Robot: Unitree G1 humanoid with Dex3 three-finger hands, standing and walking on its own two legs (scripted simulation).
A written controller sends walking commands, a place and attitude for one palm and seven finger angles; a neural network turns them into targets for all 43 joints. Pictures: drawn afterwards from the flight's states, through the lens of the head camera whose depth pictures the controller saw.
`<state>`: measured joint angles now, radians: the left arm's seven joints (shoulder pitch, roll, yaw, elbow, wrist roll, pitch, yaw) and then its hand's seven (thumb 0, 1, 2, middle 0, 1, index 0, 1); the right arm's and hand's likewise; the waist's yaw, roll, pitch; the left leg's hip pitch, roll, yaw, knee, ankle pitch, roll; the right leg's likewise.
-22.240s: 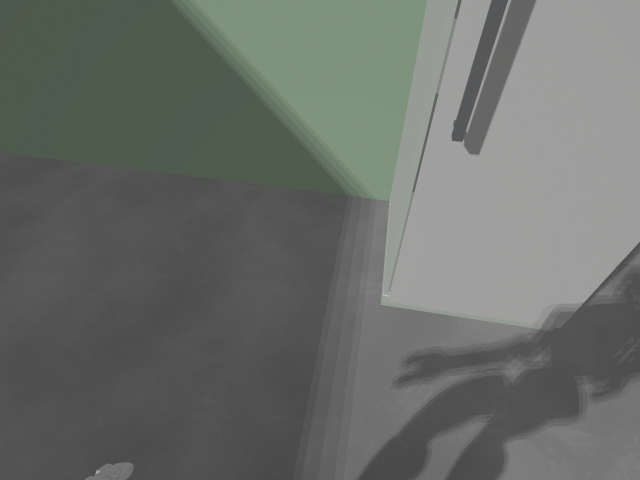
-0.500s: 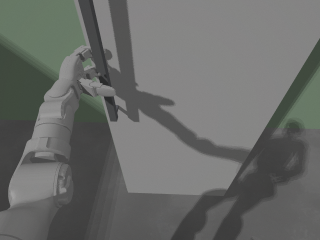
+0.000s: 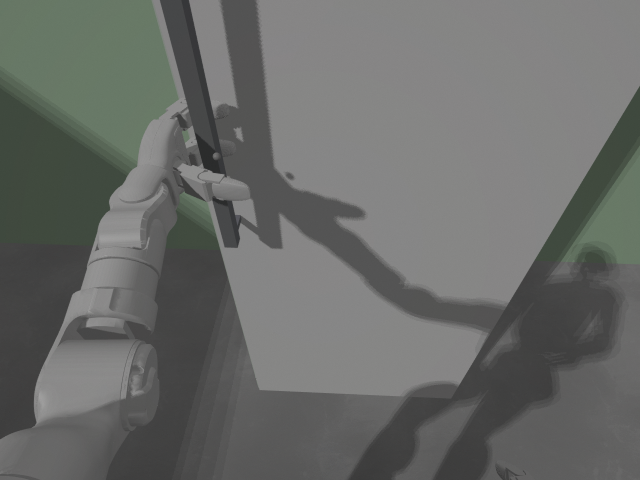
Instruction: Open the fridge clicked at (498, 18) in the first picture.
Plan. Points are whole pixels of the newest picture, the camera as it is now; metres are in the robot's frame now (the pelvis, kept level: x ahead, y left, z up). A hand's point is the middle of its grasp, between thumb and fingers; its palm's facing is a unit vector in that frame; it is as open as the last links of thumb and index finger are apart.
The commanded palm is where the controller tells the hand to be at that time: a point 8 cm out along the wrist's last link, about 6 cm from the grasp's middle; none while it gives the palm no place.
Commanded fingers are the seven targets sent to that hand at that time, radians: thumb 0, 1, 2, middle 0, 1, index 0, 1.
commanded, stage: slide the fingers in behind the handle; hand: left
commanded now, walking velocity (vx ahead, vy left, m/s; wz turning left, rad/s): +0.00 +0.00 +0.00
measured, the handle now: (203, 91) +0.49 +0.16 +0.27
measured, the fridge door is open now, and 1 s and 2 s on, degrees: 0 0 0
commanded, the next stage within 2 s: grip the handle and tug to test in 0.84 s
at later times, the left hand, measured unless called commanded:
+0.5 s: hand (224, 157) +0.44 +0.13 +0.21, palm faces +0.01 -1.00 +0.00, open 14.0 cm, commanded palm +0.42 +0.18 +0.21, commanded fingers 0.00 -0.50 0.30 -0.30 -1.20 -0.30 -1.20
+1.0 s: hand (223, 157) +0.44 +0.13 +0.21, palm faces +0.00 -1.00 +0.01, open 14.0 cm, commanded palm +0.41 +0.18 +0.21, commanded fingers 0.00 -0.31 0.38 -0.32 -1.23 -0.32 -1.23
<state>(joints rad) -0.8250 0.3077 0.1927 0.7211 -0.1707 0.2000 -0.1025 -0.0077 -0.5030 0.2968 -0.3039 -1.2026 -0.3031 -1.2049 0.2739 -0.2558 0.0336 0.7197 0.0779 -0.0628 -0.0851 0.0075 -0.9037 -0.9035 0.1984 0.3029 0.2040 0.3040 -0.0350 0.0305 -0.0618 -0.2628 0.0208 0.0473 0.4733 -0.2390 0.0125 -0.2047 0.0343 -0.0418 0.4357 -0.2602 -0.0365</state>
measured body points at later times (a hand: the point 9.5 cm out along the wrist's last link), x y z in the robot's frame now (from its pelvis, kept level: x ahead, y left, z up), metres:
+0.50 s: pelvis +0.00 +0.00 +0.00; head -0.01 -0.01 +0.45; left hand +0.43 +0.19 +0.21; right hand +0.12 -0.26 -0.11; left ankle +0.00 +0.11 -0.74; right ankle -0.02 -0.10 -0.74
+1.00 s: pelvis +0.00 +0.00 +0.00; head -0.01 -0.01 +0.45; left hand +0.43 +0.19 +0.21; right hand +0.11 -0.25 -0.11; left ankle +0.00 +0.11 -0.74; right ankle -0.02 -0.10 -0.74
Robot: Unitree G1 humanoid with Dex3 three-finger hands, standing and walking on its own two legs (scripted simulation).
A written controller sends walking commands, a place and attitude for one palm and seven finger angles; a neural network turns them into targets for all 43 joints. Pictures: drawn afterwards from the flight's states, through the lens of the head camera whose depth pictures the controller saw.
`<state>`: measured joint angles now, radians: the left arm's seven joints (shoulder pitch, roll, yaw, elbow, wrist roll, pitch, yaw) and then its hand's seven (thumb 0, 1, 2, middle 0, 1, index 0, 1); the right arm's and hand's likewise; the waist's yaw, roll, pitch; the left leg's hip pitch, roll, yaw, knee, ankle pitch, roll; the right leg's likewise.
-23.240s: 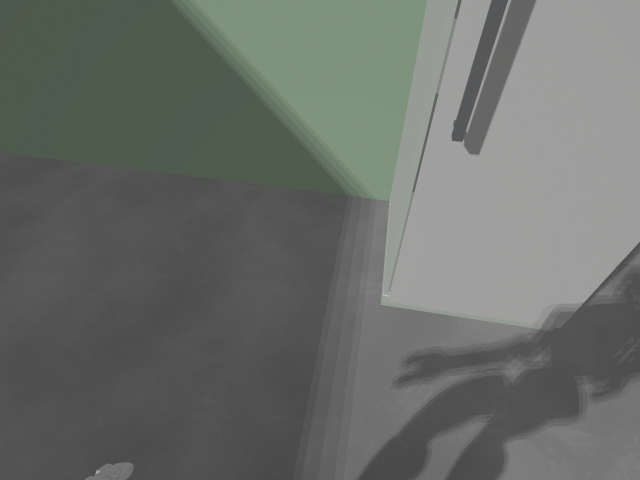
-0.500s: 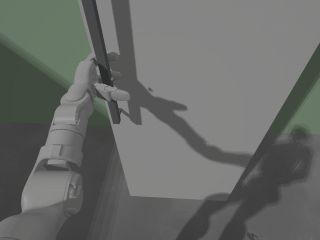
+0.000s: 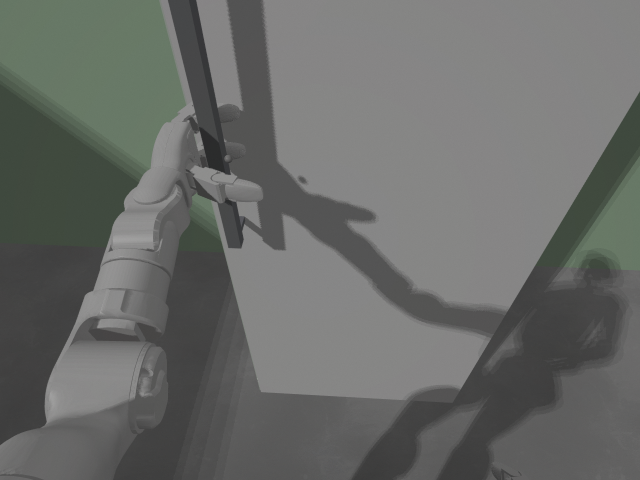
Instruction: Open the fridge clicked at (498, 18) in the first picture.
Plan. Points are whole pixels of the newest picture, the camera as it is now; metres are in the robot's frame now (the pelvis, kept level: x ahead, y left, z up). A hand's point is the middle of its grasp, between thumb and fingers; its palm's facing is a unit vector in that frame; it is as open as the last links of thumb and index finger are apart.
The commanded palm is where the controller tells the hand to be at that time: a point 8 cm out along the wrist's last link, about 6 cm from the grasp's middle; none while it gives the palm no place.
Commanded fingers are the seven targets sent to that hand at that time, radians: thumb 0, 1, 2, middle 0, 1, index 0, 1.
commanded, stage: grip the handle and tug to test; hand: left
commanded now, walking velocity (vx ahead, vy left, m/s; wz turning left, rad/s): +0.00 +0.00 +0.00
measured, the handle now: (209, 93) +0.49 +0.16 +0.27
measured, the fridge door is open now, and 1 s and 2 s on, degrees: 0 0 8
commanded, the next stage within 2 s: pull the door a little, standing still in 1.36 s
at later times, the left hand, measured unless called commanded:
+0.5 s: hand (225, 159) +0.43 +0.14 +0.21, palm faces +0.02 -1.00 -0.01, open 7.5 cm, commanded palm +0.41 +0.18 +0.21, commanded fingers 0.00 0.85 0.88 -0.44 -1.39 -0.44 -1.39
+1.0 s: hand (225, 159) +0.44 +0.13 +0.21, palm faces +0.01 -1.00 -0.01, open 5.6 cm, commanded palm +0.41 +0.18 +0.21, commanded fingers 0.00 0.90 0.90 -0.45 -1.40 -0.45 -1.40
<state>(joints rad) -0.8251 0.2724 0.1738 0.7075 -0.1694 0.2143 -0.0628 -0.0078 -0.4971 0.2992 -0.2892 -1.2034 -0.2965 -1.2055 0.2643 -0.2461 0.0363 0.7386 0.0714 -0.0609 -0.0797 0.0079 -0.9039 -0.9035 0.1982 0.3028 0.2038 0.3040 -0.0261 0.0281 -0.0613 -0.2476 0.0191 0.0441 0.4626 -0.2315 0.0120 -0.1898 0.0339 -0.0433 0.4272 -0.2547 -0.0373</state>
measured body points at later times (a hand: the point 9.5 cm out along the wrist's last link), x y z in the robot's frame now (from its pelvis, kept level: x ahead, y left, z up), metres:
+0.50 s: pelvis +0.00 +0.00 +0.00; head -0.01 +0.00 +0.45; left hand +0.43 +0.19 +0.21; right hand +0.12 -0.25 -0.11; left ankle +0.01 +0.11 -0.74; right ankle -0.02 -0.09 -0.74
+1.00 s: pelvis +0.00 +0.00 +0.00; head -0.01 -0.01 +0.45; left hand +0.43 +0.19 +0.21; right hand +0.13 -0.25 -0.11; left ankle +0.01 +0.11 -0.74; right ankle -0.02 -0.09 -0.74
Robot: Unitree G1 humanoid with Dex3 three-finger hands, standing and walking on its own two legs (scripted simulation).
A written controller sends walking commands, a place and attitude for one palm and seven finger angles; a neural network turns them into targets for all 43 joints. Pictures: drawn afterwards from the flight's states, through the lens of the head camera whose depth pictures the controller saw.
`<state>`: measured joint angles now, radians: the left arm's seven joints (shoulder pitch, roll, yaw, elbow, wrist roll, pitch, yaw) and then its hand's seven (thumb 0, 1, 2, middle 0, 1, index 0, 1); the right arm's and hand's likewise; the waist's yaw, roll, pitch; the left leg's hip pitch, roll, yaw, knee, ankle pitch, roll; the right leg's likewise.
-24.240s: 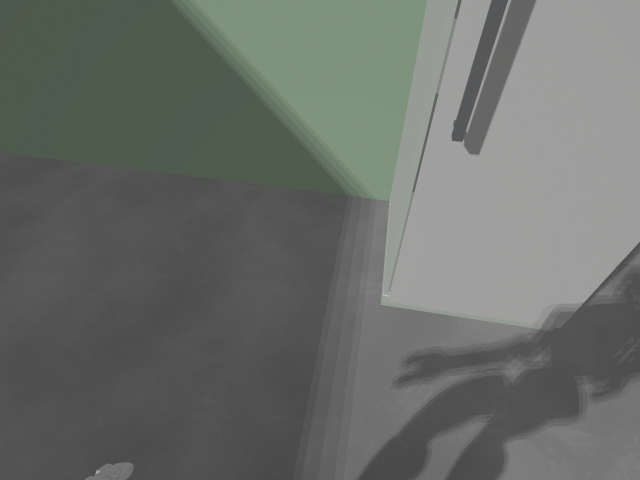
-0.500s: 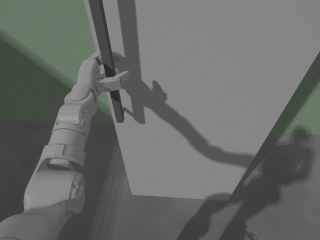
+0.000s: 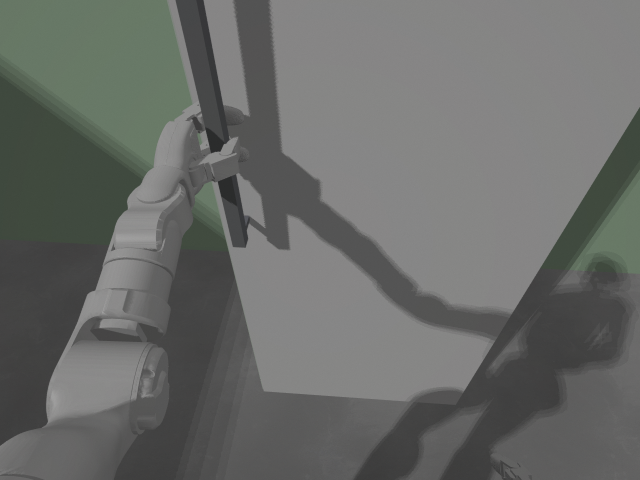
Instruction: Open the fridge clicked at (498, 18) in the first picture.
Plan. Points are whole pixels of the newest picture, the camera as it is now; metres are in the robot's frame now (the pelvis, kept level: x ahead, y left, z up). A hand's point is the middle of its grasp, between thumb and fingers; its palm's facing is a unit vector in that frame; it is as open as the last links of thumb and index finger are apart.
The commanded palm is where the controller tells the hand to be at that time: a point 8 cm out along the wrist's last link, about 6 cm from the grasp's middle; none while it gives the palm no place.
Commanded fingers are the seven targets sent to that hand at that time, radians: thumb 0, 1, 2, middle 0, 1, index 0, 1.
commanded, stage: grip the handle and tug to test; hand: left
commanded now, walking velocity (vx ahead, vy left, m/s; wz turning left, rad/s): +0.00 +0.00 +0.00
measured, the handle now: (215, 93) +0.49 +0.15 +0.27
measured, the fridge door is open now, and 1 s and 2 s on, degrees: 0 8 41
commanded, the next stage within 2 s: pull the door a little, standing still in 0.36 s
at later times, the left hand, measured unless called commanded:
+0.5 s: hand (231, 162) +0.43 +0.13 +0.21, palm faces -0.01 -1.00 +0.00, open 5.8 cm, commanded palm +0.41 +0.18 +0.21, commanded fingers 0.00 0.90 0.90 -0.45 -1.40 -0.45 -1.40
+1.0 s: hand (224, 201) +0.36 +0.12 +0.21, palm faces -0.05 -1.00 -0.02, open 6.2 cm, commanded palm +0.34 +0.18 +0.20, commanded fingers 0.00 0.90 0.90 -0.45 -1.40 -0.45 -1.40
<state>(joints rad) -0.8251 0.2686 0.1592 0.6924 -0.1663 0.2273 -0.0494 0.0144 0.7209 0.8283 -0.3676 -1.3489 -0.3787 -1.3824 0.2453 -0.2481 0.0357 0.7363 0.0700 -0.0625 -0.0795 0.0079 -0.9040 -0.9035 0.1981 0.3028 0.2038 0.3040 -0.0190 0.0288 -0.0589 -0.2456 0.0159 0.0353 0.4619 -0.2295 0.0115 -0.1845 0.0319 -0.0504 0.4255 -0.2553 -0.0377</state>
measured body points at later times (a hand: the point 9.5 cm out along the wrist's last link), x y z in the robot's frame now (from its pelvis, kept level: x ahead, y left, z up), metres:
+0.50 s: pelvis +0.03 +0.00 +0.00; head +0.01 -0.01 +0.45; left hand +0.42 +0.18 +0.21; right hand +0.18 -0.25 -0.09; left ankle +0.01 +0.11 -0.74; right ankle -0.02 -0.09 -0.74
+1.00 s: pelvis +0.06 -0.01 +0.00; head +0.00 -0.03 +0.45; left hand +0.36 +0.18 +0.21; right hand +0.23 -0.25 -0.07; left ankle +0.01 +0.12 -0.74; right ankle -0.02 -0.09 -0.74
